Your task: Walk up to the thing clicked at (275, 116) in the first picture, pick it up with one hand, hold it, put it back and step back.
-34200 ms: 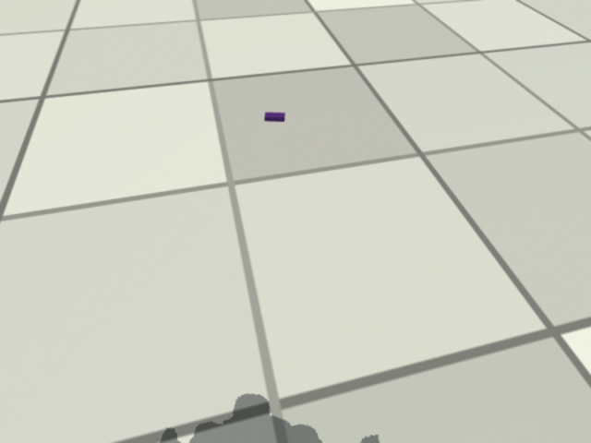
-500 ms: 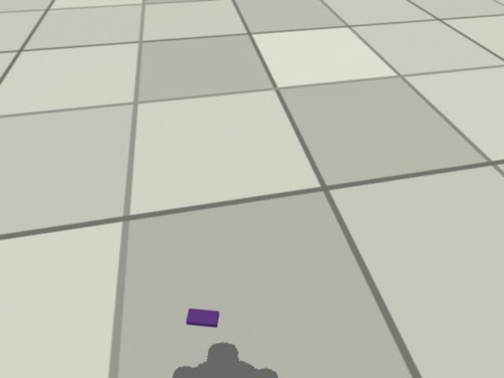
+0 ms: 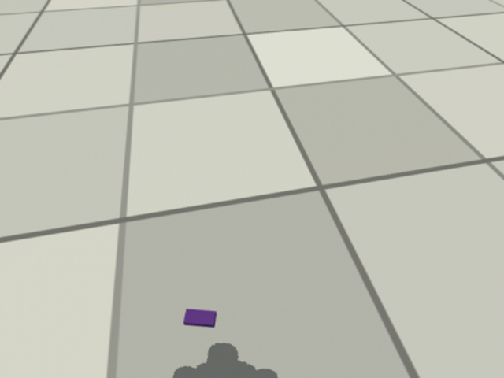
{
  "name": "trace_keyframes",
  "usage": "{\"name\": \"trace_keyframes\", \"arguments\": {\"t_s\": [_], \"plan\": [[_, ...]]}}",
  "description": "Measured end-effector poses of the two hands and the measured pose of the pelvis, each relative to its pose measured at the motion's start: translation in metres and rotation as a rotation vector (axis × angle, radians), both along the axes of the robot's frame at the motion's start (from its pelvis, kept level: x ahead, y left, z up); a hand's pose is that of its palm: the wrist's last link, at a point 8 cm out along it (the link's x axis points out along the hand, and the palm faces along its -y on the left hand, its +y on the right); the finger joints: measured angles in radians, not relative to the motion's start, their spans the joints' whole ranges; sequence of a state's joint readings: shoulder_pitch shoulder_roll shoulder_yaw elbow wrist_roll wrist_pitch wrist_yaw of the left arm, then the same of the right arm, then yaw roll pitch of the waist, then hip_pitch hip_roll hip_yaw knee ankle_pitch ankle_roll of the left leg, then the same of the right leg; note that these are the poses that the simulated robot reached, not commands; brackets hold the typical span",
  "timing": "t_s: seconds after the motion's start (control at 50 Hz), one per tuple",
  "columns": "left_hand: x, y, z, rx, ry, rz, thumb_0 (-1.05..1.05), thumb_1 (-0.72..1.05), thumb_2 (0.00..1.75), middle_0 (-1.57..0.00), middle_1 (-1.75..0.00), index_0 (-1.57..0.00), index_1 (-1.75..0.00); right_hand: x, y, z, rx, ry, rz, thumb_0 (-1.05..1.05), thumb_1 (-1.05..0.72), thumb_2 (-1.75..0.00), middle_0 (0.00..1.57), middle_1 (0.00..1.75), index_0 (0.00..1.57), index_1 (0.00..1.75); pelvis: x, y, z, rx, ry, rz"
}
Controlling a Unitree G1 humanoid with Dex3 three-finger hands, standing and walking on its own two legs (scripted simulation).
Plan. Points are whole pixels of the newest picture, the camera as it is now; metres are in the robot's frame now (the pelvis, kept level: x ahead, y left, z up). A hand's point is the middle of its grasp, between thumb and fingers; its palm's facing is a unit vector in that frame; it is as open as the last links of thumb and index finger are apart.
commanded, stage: stand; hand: left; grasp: from above
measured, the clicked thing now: (200, 318) +0.47 +0.21 -0.77
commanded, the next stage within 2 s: step back in 1.32 s
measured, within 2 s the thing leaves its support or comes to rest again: neither
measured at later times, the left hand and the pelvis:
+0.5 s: hand out of the picture +0.08 +0.24 -0.16, palm faces +0.00 -0.94 -0.33, open 7.4 cm; pelvis +0.01 -0.01 +0.00, yaw +0 degrees
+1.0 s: hand out of the picture +0.09 +0.24 -0.15, palm faces -0.01 -0.94 -0.34, open 7.4 cm; pelvis +0.01 -0.01 +0.00, yaw -1 degrees
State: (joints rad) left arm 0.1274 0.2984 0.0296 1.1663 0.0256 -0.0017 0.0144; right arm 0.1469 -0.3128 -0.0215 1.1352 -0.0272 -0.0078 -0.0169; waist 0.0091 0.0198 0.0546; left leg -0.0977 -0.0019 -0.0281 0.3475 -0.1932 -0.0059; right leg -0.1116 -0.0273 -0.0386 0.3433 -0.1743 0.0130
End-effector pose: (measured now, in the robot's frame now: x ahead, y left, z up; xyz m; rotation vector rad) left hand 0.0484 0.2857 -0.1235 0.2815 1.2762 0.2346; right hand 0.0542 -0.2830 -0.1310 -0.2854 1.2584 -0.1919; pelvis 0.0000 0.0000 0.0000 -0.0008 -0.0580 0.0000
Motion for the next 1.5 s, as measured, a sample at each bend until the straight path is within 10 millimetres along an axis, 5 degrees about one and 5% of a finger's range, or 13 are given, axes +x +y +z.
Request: {"name": "trace_keyframes", "arguments": {"t_s": [0.76,1.32,1.5], "plan": [[0.038,-0.005,0.006,0.002,-0.045,-0.032,0.01,0.90,0.90,-0.21,-0.30,-0.21,-0.30,0.023,-0.014,0.005,-0.013,-0.029,0.002,0.00,-0.90,-0.90,0.20,0.30,0.21,0.30,0.013,-0.007,0.001,0.000,0.014,-0.009],[0.026,-0.005,0.006,0.005,-0.021,-0.047,0.01,0.90,0.90,-0.21,-0.30,-0.21,-0.30,0.007,-0.019,0.004,-0.006,0.000,-0.008,0.01,-0.90,-0.90,0.21,0.30,0.21,0.30,0.008,-0.011,0.002,0.002,0.019,-0.016],[0.029,0.020,-0.001,0.035,-0.038,-0.076,0.01,0.90,0.90,-0.21,-0.30,-0.21,-0.30,0.001,-0.026,0.006,-0.055,0.003,-0.021,0.00,-0.90,-0.90,0.21,0.30,0.21,0.30,-0.021,0.004,-0.007,0.001,0.037,-0.034]]}}
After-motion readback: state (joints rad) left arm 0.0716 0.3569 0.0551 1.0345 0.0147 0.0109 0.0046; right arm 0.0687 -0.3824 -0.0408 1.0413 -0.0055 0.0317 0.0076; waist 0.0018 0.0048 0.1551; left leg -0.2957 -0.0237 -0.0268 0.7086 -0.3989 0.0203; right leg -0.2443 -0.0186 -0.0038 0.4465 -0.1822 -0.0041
